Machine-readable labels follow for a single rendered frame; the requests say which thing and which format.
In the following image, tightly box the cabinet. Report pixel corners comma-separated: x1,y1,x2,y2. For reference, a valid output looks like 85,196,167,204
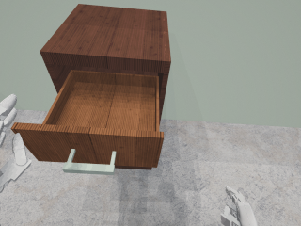
40,4,171,170

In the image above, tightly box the robot left hand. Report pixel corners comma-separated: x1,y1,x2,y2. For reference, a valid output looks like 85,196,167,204
0,93,32,193

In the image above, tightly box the handle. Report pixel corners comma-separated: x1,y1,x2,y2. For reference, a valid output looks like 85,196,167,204
62,149,117,175

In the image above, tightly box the drawer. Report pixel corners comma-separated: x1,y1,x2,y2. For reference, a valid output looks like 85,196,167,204
10,70,164,168

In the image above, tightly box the robot right hand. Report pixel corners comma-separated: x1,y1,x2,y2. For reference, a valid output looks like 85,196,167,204
220,186,258,226

